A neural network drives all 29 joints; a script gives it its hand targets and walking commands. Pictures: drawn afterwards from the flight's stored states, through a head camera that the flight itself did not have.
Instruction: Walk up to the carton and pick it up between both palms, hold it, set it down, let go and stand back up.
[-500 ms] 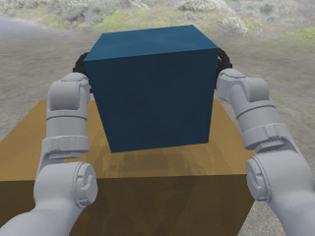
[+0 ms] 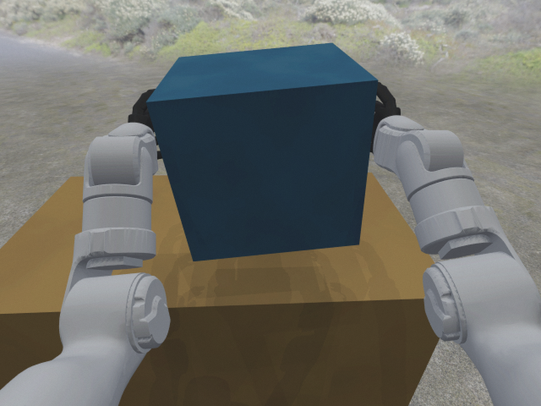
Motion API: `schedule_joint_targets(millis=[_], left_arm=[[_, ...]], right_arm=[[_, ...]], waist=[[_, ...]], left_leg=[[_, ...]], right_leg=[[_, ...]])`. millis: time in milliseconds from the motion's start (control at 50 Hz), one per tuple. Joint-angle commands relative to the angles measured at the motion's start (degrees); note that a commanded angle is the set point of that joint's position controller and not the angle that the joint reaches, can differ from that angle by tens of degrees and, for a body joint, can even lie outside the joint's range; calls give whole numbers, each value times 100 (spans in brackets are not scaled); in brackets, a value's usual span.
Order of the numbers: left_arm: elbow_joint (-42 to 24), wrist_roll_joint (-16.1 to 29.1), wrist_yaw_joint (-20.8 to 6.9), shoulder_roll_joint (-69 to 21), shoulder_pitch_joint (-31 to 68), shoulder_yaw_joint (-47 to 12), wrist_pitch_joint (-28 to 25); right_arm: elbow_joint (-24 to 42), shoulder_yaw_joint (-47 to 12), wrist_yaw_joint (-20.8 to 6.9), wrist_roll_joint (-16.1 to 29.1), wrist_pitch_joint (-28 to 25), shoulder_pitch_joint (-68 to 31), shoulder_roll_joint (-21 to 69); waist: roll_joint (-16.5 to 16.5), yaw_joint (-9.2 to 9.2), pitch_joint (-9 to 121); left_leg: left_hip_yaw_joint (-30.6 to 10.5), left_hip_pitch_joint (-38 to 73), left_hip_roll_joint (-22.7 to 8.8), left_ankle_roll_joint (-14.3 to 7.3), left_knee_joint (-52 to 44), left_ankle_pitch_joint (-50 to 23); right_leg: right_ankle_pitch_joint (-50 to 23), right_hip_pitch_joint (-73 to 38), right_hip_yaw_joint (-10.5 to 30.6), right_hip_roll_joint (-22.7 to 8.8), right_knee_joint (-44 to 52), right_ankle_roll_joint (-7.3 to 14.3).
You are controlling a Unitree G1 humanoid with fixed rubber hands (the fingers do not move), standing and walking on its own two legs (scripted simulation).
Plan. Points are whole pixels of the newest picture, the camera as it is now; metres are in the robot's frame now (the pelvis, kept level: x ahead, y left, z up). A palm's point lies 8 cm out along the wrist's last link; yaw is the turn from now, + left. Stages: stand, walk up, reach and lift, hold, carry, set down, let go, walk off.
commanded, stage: hold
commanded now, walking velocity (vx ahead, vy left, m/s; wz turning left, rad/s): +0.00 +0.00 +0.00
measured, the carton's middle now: (265, 147) +0.39 +0.00 +0.29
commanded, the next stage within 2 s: none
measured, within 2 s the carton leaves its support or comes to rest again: neither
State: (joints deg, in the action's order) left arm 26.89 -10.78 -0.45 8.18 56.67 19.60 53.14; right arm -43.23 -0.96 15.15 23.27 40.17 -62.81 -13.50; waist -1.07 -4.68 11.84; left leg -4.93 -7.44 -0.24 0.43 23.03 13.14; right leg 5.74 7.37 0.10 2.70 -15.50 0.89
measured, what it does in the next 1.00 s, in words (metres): stands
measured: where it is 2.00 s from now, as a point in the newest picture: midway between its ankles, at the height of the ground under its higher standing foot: outside the picture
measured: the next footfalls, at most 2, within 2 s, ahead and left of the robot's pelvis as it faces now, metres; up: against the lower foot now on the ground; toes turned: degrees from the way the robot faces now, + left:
none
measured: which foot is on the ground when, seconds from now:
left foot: down 0.00-1.00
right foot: down 0.00-1.00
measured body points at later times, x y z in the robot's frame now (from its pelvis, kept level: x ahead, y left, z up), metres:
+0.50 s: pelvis +0.00 +0.00 +0.00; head -0.09 +0.01 +0.44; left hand +0.39 +0.17 +0.31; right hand +0.38 -0.16 +0.32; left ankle -0.01 +0.12 -0.75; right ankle +0.03 -0.11 -0.75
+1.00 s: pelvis +0.01 +0.00 +0.00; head -0.09 +0.02 +0.44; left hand +0.39 +0.17 +0.30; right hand +0.39 -0.16 +0.31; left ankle +0.00 +0.12 -0.75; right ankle +0.03 -0.11 -0.75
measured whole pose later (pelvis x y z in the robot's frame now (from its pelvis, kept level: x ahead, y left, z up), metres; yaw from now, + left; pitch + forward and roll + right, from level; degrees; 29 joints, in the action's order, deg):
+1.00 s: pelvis +0.01 +0.00 +0.00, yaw +0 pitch -2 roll -2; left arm 24.8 -10.3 0.0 8.1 55.6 18.9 53.4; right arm -41.3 -1.5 15.9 24.5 40.5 -61.7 -13.7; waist -0.8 -5.0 11.7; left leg -5.6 -7.7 -0.1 0.3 23.1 13.5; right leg 5.9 7.1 0.5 2.8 -14.8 0.7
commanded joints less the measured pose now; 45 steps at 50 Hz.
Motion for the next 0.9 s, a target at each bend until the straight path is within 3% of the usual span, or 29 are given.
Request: schedule_joint_targets(millis=[0, 140, 380, 880], left_arm=[[-980, 1247, -826, -3471, 4820, -1919, -605], [-732, 1246, -838, -3415, 4902, -1815, -661], [-969, 1292, -853, -3421, 4767, -1900, -656], [-1305, 1248, -779, -3535, 4635, -2074, -558]], right_arm=[[1972, -1099, -896, 1114, -126, -5039, 3901], [1831, -997, -880, 1055, -119, -5090, 3947], [2033, -1097, -793, 1164, -98, -4991, 3909], [2163, -1174, -852, 1200, -68, -4792, 3792]], waist=[[-116, 9, 1926], [-75, 21, 1835], [-144, -38, 2062], [-237, -72, 2028]], left_leg=[[106, -600, 248, 247, -439, -1087], [119, -746, 262, 176, -507, -726], [67, -525, 277, 249, -383, -1246], [55, -309, 248, 346, -364, -1510]], right_leg=[[-935, -1699, 211, 134, -81, -129], [-667, -1638, 226, 97, -41, -142], [-1148, -1763, 252, 107, -79, -144], [-1193, -1689, 187, 173, -85, -132]])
